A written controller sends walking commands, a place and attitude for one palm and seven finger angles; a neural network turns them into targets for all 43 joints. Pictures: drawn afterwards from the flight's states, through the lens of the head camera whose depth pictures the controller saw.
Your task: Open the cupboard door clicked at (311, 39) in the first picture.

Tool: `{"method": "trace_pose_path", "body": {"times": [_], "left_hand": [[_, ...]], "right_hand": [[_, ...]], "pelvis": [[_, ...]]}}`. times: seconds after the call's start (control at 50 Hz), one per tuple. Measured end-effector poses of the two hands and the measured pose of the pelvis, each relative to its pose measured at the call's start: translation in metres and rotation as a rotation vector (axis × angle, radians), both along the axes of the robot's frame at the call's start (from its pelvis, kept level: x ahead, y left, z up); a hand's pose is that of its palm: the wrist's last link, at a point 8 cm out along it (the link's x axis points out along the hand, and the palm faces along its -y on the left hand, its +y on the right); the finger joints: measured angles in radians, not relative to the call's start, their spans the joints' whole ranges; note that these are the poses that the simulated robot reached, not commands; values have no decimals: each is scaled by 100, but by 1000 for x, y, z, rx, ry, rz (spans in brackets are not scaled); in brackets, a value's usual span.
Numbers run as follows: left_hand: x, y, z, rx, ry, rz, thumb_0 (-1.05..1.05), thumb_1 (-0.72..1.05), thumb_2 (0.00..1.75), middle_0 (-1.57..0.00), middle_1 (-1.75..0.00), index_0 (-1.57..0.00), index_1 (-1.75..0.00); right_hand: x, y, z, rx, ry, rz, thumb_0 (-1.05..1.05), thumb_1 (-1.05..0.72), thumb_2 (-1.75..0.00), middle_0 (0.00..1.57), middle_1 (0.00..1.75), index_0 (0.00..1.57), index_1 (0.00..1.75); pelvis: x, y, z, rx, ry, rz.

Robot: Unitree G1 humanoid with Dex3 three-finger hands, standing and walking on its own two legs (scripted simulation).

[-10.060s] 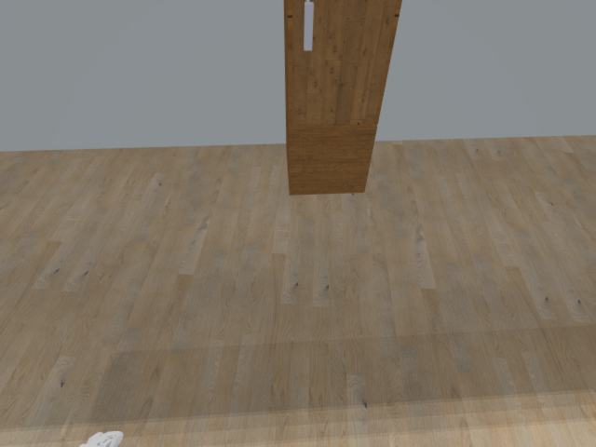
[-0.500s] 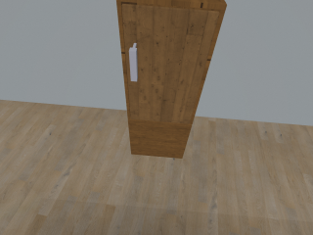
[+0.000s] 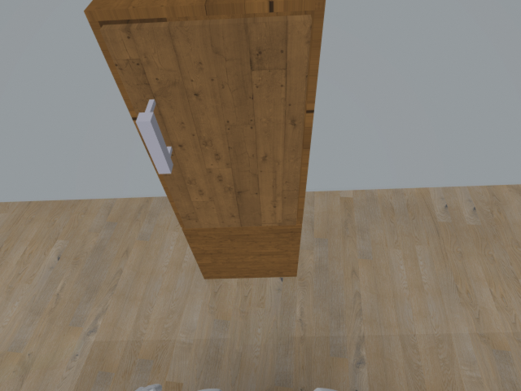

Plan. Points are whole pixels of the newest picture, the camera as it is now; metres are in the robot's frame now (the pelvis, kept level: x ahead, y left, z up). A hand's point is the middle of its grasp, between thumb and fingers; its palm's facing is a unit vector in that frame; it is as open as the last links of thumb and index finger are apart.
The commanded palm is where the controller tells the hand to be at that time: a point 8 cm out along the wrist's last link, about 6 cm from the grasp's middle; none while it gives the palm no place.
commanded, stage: come to a stop and stand still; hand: left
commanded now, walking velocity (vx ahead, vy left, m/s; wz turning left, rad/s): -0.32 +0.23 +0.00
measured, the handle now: (158, 137) +0.56 +0.22 +0.05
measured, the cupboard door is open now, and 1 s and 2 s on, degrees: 0 0 0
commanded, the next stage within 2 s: look again from close up in 1.16 s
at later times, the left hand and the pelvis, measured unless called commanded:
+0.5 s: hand out of the picture +0.01 +0.25 -0.17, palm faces +0.10 -0.97 -0.21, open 7.3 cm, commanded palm none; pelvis -0.01 +0.06 +0.01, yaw +1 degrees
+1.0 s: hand out of the picture -0.01 +0.21 -0.16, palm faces +0.01 -0.98 -0.21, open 7.3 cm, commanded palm none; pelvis -0.03 +0.04 +0.01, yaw -1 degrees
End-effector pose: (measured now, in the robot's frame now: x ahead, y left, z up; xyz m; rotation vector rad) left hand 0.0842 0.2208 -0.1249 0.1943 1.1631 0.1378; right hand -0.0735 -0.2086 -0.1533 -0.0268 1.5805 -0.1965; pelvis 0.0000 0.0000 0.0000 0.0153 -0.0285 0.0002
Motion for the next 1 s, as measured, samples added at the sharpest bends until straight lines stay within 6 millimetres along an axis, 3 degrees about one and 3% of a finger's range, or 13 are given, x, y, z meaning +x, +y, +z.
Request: {"method": "trace_pose_path", "body": {"times": [0.1,0.2,0.28,0.34,0.4,0.48,0.56,0.74,1.0], "left_hand": [[-5,10,7,38,48,31,-2,94,90,-20,-30,-21,-30],[-19,25,7,46,78,66,-1,92,90,-20,-30,-21,-30],[-35,42,1,37,95,87,0,91,90,-20,-30,-21,-30],[-47,57,-10,18,108,101,0,91,90,-20,-30,-21,-30],[-60,71,-20,-5,129,120,0,91,90,-20,-30,-21,-30],[-75,78,-16,-21,164,129,0,91,90,-20,-30,-20,-30],[-91,79,-12,-21,206,120,0,91,90,-20,-30,-20,-30],[-104,60,-3,7,250,60,0,91,90,-20,-30,-20,-30],[-103,39,-4,-10,195,44,1,92,90,-20,-30,-21,-30]], "right_hand": [[68,-14,2,-21,-113,49,0,-91,-90,19,30,20,30],[125,-16,6,-45,-227,110,0,-91,-90,19,30,20,30],[155,-8,16,-71,-312,150,0,-91,-90,19,30,20,30],[165,4,22,-96,-363,172,0,-91,-90,19,30,20,30],[159,18,27,-113,-378,188,0,-91,-90,19,30,20,30],[144,37,35,-107,-340,202,0,-91,-90,19,30,20,30],[134,42,32,-101,-318,182,0,-92,-90,20,30,21,30],[93,36,11,-56,-264,86,0,-93,-90,20,30,21,30],[18,32,14,-28,-119,63,0,-91,-90,19,30,20,30]], "pelvis": [[8,-2,6,6,17,6],[6,8,7,10,25,7],[1,20,6,6,29,9],[-3,34,2,-8,30,10],[-7,45,-1,-12,21,18],[-8,53,8,-19,22,16],[-10,59,11,-12,34,3],[-17,55,9,-1,32,-18],[-29,37,13,-3,-7,-14]]}}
